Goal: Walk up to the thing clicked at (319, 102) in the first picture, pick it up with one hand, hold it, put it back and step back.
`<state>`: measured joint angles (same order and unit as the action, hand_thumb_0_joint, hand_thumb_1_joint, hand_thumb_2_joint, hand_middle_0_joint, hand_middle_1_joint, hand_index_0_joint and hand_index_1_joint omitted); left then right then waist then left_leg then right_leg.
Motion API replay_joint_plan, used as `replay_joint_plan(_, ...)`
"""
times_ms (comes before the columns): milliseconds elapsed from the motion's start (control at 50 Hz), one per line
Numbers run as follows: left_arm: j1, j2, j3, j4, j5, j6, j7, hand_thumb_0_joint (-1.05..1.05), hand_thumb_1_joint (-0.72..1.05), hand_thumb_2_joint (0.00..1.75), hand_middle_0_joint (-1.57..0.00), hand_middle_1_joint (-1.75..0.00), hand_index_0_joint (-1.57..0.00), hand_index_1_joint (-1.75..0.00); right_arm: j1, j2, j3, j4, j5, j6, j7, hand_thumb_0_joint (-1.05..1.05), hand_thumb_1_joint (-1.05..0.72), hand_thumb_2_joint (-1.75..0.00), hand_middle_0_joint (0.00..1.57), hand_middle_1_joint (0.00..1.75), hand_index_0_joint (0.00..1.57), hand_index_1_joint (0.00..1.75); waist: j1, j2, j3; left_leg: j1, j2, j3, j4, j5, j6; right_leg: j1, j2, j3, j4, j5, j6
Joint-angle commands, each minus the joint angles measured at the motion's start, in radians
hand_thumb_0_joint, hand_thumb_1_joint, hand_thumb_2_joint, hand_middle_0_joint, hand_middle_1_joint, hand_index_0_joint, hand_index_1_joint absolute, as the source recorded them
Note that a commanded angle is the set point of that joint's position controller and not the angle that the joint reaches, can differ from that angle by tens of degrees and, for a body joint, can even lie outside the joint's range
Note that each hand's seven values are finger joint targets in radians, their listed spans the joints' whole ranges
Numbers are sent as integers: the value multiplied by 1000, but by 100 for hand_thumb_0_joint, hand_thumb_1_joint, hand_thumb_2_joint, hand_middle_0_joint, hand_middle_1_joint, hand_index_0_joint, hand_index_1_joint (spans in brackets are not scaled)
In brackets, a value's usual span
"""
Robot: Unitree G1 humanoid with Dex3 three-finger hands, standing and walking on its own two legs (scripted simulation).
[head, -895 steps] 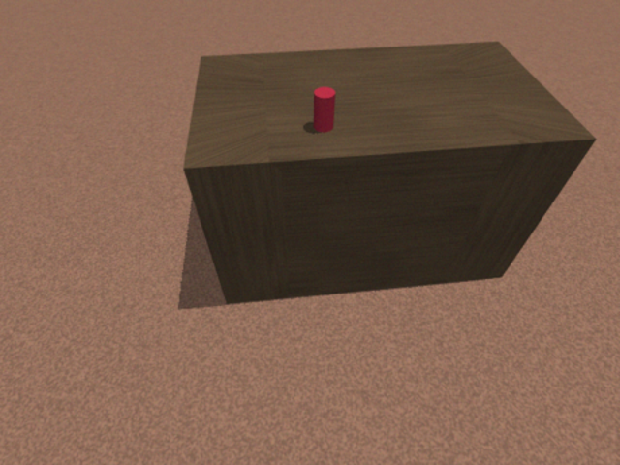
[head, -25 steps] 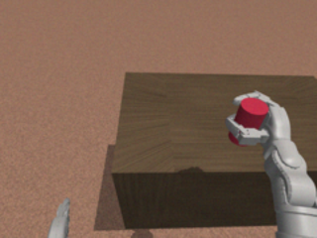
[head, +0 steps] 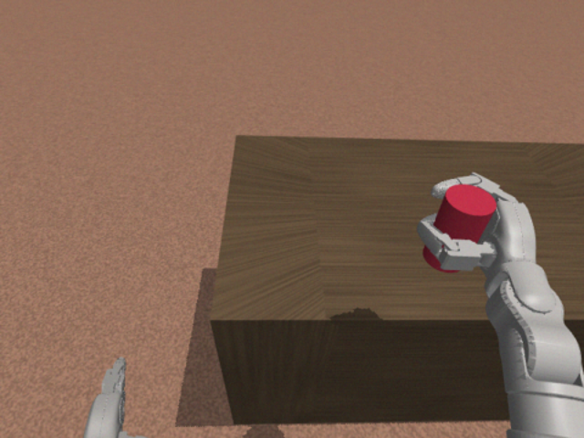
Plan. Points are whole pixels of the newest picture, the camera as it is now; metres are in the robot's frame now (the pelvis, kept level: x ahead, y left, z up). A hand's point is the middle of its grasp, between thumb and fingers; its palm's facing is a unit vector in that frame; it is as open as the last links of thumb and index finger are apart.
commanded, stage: hold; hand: right
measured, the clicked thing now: (456, 230) +0.33 -0.17 +0.16
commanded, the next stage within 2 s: crouch in 0.40 s
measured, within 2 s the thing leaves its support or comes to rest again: neither
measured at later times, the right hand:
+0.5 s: hand (456, 223) +0.33 -0.17 +0.17, palm faces +0.13 +0.99 -0.02, open 7.6 cm
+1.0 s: hand (427, 230) +0.39 -0.17 +0.09, palm faces +0.13 +0.99 +0.00, open 7.6 cm
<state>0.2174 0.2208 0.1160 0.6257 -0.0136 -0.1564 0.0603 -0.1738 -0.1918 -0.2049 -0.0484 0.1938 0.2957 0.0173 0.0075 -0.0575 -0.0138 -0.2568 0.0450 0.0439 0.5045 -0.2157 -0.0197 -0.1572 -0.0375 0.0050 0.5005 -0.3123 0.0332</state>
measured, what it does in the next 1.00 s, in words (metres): stands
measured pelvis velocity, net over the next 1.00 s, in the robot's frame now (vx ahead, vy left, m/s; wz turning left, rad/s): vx -0.01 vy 0.00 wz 0.01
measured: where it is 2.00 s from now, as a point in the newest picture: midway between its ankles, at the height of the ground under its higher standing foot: outside the picture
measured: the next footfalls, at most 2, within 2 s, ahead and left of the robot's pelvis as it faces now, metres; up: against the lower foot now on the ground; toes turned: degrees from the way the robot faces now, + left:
none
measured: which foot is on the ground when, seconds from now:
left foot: down 0.00-1.00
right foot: down 0.00-1.00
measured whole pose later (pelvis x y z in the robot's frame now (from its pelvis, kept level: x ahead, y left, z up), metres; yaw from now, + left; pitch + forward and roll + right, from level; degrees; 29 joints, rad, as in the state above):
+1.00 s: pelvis -0.01 +0.00 -0.01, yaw +1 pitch +3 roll +0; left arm 0.20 0.22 0.10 0.63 0.00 -0.18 0.06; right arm -0.39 -0.24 -0.24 0.41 0.16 0.05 0.01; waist 0.05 0.00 0.02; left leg -0.39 0.04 0.03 0.56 -0.22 -0.02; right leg -0.29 -0.04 -0.01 0.57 -0.33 0.03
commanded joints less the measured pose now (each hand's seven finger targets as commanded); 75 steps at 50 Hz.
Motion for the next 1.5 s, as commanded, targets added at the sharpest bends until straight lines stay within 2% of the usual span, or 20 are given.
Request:
replay_joint_plan(0,-55,89,26,-118,-6,-44,-8,0,-54,5,-5,-5,-5,-5,-329,-161,-70,-275,5,-92,2,0,-45,-131,137,144,139,144,-14,23,-189,115,-30,34,-65,205,5,-6,34,-20,-71,249,-27)
replay_joint_plan(100,-134,110,33,-125,-8,-51,-15,0,-54,4,-5,-5,-5,-5,-323,-130,-31,-254,7,-73,24,0,-44,-129,134,141,136,141,-5,51,-149,87,-34,38,-83,111,6,-23,29,-11,-96,154,-33)
replay_joint_plan(220,-136,183,80,-188,-5,-74,8,0,-53,4,-5,-5,-5,-5,-377,-163,-68,-255,14,-81,21,0,-43,-128,133,140,135,140,12,112,-227,107,-34,40,-76,135,-1,24,29,-10,-82,173,-39)
replay_joint_plan(260,-86,166,76,-165,-3,-70,12,0,-54,4,-5,-5,-5,-5,-372,-201,-109,-259,13,-92,7,0,-46,-128,135,141,137,141,-7,102,-263,138,-28,36,-69,169,0,29,34,-14,-70,207,-37)
replay_joint_plan(360,-54,48,-16,-124,-6,-51,-3,0,-54,5,-4,-5,-4,-5,-369,-177,-82,-268,8,-105,-5,0,-44,-130,136,143,138,143,-25,30,-217,129,-23,27,-70,187,4,-1,41,-25,-69,221,-31)
replay_joint_plan(460,-125,152,61,-121,-4,-58,-4,0,-54,4,-5,-5,-5,-5,-347,-168,-60,-246,4,-74,10,0,-45,-130,136,143,138,143,-5,27,-158,90,-29,29,-88,109,4,-28,37,-19,-95,142,-34)
replay_joint_plan(540,-138,108,22,-152,-8,-65,-7,0,-54,5,-4,-5,-5,-5,-358,-135,-36,-251,8,-57,17,0,-43,-124,132,137,134,137,1,62,-186,103,-34,37,-79,149,4,0,28,-11,-83,194,-33)
replay_joint_plan(600,-138,79,-5,-156,-8,-64,-7,0,-55,6,-4,-4,-4,-5,-357,-149,-81,-176,15,-62,11,0,-43,-125,133,138,135,138,-6,146,-185,111,-29,35,-84,145,-8,-24,34,-15,-71,179,-44)
replay_joint_plan(640,-100,141,43,-172,-3,-71,0,0,-55,5,-4,-4,-4,-5,-380,-179,-100,-133,6,-70,8,0,-43,-127,135,140,137,140,15,158,-193,99,-28,28,-79,151,-11,-13,33,-19,-72,172,-47)
replay_joint_plan(740,-9,133,52,-120,0,-74,-5,0,-55,5,-4,-4,-4,-5,-446,-172,-86,-32,-9,-142,12,0,-49,-128,138,141,139,141,38,89,-200,61,-28,22,-54,192,-2,-19,30,-20,-57,210,-42)
replay_joint_plan(860,-124,90,3,-171,3,-101,0,0,-56,6,-5,-5,-4,-5,-623,-197,-68,89,-24,-292,-1,0,-49,-126,136,139,137,139,34,58,-255,49,-21,2,-25,156,0,-76,32,-20,-20,162,-43)
replay_joint_plan(960,-127,149,41,-196,6,-90,16,0,-55,6,-5,-5,-5,-5,-647,-254,-104,276,-34,-389,-1,0,-45,-128,136,141,138,141,44,44,-356,59,-21,-8,9,183,4,-92,30,-20,14,193,-37)
replay_joint_plan(1040,-52,68,-45,-224,8,-67,6,0,-55,6,-5,-5,-5,-5,-650,-218,-86,389,-37,-458,1,0,-45,-132,139,145,141,145,43,42,-383,88,-30,-5,36,275,14,-127,28,-20,39,296,-25)
replay_joint_plan(1080,-49,153,28,-220,12,-56,17,0,-56,6,-5,-5,-5,-5,-700,-318,-158,405,-42,-493,-6,0,-46,-134,140,147,142,147,52,35,-421,90,-29,-10,57,306,19,-135,24,-18,49,331,-21)
replay_joint_plan(1100,-53,112,-2,-214,14,-51,11,0,-56,6,-5,-5,-5,-5,-691,-258,-114,453,-44,-504,0,0,-47,-134,141,147,143,147,49,31,-371,66,-28,-10,56,296,17,-164,28,-23,53,314,-23)
replay_joint_plan(1140,-50,156,38,-226,15,-48,14,0,-56,6,-5,-5,-5,-5,-708,-268,-128,511,-47,-527,3,0,-44,-136,140,148,143,148,69,31,-351,9,-34,-11,66,256,19,-178,19,-16,62,298,-23)
replay_joint_plan(1220,4,102,-10,-278,14,-44,5,0,-56,6,-5,-5,-5,-5,-760,-240,-100,576,-56,-580,18,0,-45,-132,137,144,139,144,99,61,-381,-25,-35,-9,92,258,17,-188,19,-15,96,291,-28)
replay_joint_plan(1320,14,183,61,-322,14,-38,9,0,-56,6,-6,-5,-5,-6,-870,-294,-122,626,-66,-620,32,0,-45,-134,137,146,140,146,122,38,-464,-73,-35,-15,132,282,18,-175,18,-8,138,337,-27)
replay_joint_plan(1380,44,150,34,-310,14,-34,-1,0,-56,6,-6,-5,-5,-6,-914,-341,-153,642,-71,-643,36,0,-45,-133,136,144,139,144,106,-2,-460,-114,-37,-13,155,278,24,-196,15,-3,164,385,-19)
replay_joint_plan(1480,-13,100,-19,-372,18,-32,-16,0,-56,6,-6,-5,-6,-6,-978,-338,-147,715,-86,-680,44,0,-45,-134,136,145,138,145,101,-20,-494,-136,-37,-20,180,212,26,-258,17,-4,190,285,-19)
